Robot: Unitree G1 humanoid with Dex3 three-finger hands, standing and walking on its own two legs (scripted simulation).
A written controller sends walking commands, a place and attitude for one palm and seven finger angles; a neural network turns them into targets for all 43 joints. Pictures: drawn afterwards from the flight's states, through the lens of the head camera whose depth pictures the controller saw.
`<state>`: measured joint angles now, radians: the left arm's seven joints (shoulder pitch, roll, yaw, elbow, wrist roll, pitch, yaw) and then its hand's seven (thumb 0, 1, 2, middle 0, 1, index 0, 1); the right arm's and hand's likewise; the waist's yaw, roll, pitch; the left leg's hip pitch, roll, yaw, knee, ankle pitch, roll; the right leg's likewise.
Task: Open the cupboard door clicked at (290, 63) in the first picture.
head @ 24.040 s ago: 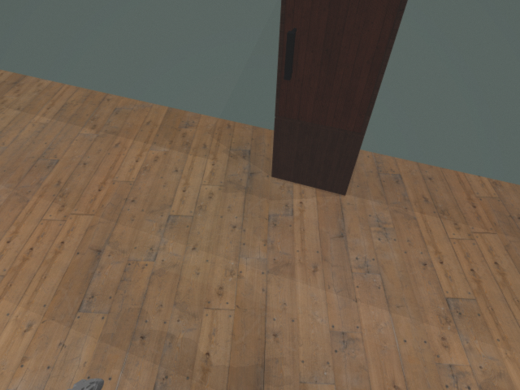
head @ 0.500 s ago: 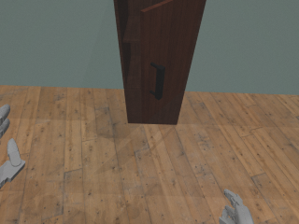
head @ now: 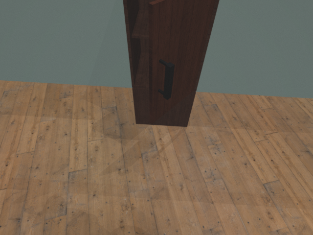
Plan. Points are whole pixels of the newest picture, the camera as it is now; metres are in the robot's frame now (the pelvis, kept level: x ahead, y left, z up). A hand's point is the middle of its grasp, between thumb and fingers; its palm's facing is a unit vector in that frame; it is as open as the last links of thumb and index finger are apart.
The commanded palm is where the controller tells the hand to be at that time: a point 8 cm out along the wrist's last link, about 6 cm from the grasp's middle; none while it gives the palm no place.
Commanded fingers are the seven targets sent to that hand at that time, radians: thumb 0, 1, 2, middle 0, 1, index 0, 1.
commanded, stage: let the arm hang, fingers relaxed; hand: left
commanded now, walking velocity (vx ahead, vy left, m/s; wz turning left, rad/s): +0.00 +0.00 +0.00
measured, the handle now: (164, 79) +0.70 +0.01 -0.05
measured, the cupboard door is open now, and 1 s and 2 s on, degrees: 49 49 49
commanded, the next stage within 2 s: look to check the result in 0.64 s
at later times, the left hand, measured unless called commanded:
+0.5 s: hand out of the picture +0.04 +0.18 -0.17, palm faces +0.02 -0.98 -0.22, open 7.3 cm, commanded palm none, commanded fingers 0.00 0.90 0.90 -0.20 -0.30 -0.20 -0.30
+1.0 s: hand out of the picture +0.03 +0.18 -0.17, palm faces +0.02 -0.97 -0.22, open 7.3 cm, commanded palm none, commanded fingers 0.00 0.90 0.90 -0.20 -0.30 -0.20 -0.30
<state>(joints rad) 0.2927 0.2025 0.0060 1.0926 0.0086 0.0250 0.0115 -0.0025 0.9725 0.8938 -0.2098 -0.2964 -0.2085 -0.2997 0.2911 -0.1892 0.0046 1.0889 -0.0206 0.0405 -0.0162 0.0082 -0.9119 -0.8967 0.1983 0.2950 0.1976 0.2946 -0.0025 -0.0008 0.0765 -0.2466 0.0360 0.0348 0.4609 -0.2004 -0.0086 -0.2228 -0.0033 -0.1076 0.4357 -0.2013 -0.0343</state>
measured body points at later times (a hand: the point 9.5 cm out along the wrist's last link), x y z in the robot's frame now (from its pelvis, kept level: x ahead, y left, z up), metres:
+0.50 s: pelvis +0.01 +0.00 +0.00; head +0.02 -0.01 +0.45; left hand +0.04 +0.23 -0.15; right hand +0.00 -0.21 -0.17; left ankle +0.03 +0.12 -0.74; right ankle +0.02 -0.10 -0.74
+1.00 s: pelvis +0.03 -0.01 +0.00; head +0.05 -0.02 +0.45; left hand +0.03 +0.23 -0.15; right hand +0.03 -0.24 -0.16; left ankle +0.03 +0.12 -0.74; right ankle +0.02 -0.10 -0.74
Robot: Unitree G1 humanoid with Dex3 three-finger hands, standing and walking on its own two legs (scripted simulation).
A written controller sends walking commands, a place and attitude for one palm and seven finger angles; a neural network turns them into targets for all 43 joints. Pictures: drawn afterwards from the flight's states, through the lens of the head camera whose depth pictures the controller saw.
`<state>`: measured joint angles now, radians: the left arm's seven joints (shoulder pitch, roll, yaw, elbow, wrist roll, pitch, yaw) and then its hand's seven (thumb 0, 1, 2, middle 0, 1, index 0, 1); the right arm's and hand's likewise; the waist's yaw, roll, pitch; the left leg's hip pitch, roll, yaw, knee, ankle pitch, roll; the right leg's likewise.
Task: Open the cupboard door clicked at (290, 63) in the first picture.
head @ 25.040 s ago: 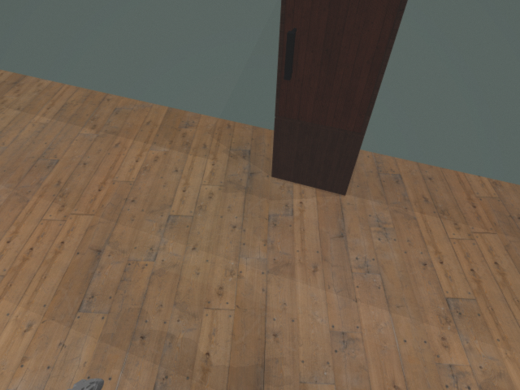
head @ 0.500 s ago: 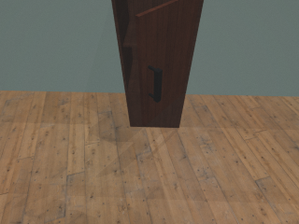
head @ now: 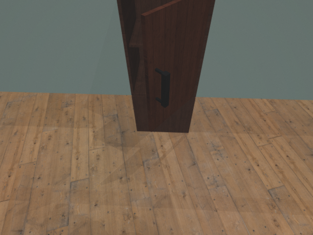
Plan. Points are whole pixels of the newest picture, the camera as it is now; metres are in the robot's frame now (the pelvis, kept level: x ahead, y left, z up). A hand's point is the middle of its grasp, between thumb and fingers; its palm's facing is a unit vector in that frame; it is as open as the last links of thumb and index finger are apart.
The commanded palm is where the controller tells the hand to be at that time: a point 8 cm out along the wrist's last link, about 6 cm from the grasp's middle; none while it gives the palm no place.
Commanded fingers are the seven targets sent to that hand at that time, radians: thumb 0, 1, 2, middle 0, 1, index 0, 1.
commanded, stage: look to check the result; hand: left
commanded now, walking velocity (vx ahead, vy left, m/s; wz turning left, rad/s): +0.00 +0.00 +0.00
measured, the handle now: (161, 88) +0.67 +0.02 -0.05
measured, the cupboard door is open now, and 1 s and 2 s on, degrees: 49 49 49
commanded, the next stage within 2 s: walk to a spot facing it in 0.18 s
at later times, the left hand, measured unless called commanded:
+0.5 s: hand out of the picture +0.04 +0.18 -0.18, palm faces -0.01 -0.97 -0.23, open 7.3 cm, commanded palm none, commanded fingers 0.00 0.90 0.90 -0.20 -0.30 -0.20 -0.30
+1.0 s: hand out of the picture +0.11 +0.15 -0.16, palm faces -0.26 -0.92 -0.30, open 7.3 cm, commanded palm none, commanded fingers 0.00 0.90 0.90 -0.20 -0.30 -0.20 -0.30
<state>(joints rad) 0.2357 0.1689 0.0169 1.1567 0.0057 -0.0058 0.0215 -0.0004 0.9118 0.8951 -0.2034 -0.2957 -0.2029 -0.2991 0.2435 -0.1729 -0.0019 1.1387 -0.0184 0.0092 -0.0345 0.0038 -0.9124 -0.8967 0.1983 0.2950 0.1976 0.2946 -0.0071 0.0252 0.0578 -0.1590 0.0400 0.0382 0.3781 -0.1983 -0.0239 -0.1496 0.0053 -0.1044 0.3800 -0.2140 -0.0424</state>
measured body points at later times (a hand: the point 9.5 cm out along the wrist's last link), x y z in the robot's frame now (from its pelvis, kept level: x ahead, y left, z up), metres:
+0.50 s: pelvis +0.00 -0.01 +0.00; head +0.03 -0.02 +0.44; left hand +0.04 +0.23 -0.16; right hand +0.01 -0.24 -0.17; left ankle +0.00 +0.13 -0.74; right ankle +0.00 -0.09 -0.75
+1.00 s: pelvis -0.01 -0.04 -0.01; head +0.05 -0.08 +0.44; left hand +0.12 +0.20 -0.14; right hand +0.01 -0.31 -0.16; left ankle +0.01 +0.13 -0.68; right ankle -0.02 -0.11 -0.75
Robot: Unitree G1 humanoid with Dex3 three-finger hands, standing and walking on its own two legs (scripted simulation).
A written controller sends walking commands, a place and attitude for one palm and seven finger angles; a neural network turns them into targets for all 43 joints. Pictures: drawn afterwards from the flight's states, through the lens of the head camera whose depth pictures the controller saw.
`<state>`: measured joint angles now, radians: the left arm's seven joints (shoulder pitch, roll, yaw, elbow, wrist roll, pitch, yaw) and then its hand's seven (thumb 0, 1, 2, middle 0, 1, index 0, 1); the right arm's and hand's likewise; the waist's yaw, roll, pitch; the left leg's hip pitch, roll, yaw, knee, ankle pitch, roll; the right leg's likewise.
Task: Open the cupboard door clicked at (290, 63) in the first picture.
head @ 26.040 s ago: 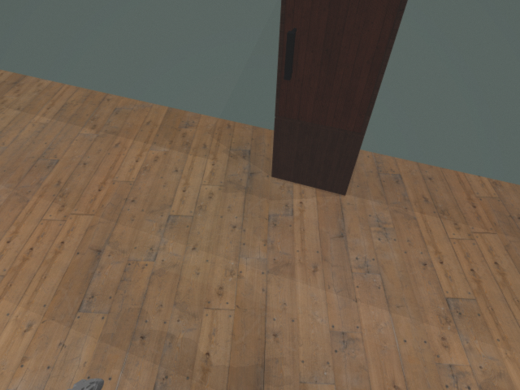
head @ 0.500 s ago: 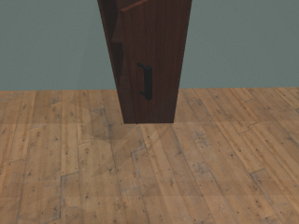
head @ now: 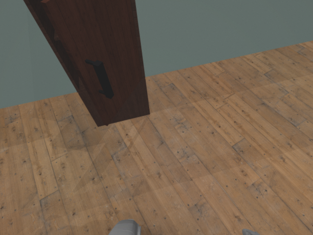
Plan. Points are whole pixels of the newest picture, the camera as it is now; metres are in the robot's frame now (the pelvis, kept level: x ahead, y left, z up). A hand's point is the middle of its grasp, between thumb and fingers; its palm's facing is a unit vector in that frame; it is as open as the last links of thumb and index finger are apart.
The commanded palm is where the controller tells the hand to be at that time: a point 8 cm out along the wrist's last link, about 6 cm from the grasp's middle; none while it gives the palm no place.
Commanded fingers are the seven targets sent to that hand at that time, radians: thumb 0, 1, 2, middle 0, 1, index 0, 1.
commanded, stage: walk to a spot facing it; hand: left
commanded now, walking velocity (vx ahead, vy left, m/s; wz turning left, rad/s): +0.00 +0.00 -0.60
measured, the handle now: (99, 79) +0.63 +0.27 -0.05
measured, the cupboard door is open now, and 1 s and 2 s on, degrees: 49 49 49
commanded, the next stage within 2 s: none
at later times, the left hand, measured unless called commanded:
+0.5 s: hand (107, 216) +0.17 +0.18 -0.17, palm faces -0.28 -0.92 -0.29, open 7.3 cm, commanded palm none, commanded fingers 0.00 0.90 0.90 -0.20 -0.30 -0.20 -0.30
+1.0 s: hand (169, 175) +0.30 -0.01 -0.16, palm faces -0.63 -0.76 -0.17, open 7.3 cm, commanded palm none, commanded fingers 0.00 0.90 0.90 -0.20 -0.30 -0.20 -0.30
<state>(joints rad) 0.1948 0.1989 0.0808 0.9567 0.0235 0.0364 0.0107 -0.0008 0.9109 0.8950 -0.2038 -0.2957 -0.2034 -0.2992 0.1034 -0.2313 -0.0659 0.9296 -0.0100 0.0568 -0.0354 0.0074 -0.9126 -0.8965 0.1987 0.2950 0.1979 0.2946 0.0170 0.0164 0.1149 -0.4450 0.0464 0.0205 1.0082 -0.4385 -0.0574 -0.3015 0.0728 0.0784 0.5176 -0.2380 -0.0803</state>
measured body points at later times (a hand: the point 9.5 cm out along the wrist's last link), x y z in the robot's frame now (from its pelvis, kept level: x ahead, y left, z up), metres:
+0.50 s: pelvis +0.01 -0.02 -0.02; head +0.07 -0.05 +0.42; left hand +0.19 +0.22 -0.15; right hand -0.01 -0.28 -0.17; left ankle +0.01 +0.17 -0.73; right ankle -0.01 -0.13 -0.74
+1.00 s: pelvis +0.08 -0.08 +0.00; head +0.13 -0.11 +0.44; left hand +0.34 +0.03 -0.14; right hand -0.10 -0.24 -0.14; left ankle +0.09 +0.09 -0.74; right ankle +0.06 -0.22 -0.69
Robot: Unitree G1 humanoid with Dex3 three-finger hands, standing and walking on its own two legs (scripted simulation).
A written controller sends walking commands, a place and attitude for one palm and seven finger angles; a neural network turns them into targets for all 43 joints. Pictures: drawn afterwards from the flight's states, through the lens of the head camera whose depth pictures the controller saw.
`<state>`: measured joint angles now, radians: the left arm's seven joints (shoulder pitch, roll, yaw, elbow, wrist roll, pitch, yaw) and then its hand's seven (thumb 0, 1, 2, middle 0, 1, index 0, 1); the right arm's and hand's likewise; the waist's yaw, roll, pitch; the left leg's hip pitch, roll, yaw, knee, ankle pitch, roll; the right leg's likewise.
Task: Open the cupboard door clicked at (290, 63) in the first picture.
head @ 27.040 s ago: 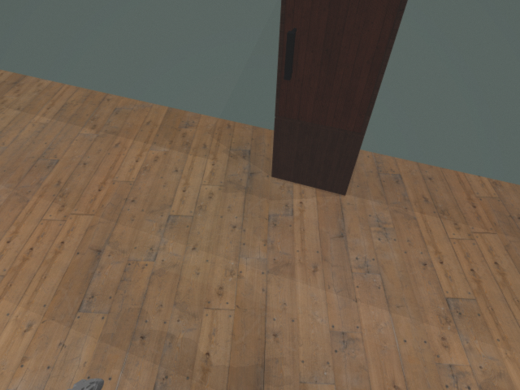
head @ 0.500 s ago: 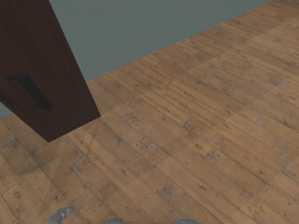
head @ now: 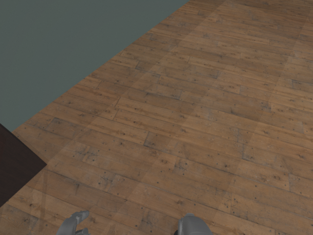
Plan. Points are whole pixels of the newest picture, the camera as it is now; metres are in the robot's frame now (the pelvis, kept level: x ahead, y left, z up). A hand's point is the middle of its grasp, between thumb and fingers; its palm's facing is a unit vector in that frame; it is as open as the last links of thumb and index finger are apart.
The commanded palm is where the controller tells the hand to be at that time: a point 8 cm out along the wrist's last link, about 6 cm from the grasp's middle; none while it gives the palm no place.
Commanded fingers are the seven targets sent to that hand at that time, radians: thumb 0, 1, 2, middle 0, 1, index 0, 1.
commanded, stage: walk to a spot facing it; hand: left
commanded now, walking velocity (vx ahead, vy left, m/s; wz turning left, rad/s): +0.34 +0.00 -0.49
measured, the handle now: out of the picture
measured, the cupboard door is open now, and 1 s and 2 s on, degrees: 49 49 49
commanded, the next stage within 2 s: turn to face it in 1.18 s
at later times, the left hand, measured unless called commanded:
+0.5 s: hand (119, 196) +0.24 +0.12 -0.17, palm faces -0.10 -0.97 -0.21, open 7.3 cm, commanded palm none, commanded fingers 0.00 0.90 0.90 -0.20 -0.30 -0.20 -0.30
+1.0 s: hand (161, 98) +0.65 -0.01 -0.17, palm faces -0.32 -0.92 -0.22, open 7.3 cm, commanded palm none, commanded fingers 0.00 0.90 0.90 -0.20 -0.30 -0.20 -0.30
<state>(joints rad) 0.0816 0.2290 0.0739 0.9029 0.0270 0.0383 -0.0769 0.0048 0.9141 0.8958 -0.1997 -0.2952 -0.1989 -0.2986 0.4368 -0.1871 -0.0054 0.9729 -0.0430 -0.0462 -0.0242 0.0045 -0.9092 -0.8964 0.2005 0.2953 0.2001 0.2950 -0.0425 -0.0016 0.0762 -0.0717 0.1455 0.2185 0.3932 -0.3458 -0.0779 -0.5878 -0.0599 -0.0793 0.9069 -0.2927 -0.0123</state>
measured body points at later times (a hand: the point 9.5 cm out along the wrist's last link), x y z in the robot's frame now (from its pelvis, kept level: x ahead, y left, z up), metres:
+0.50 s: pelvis +0.22 -0.07 +0.00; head +0.26 -0.07 +0.45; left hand +0.25 +0.17 -0.15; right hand +0.31 -0.32 -0.13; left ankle +0.33 +0.05 -0.71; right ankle +0.11 -0.12 -0.74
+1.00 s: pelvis +0.47 -0.16 -0.02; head +0.50 -0.18 +0.43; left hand +0.67 +0.04 -0.15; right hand +0.28 -0.34 -0.16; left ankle +0.38 +0.02 -0.72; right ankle +0.51 -0.28 -0.74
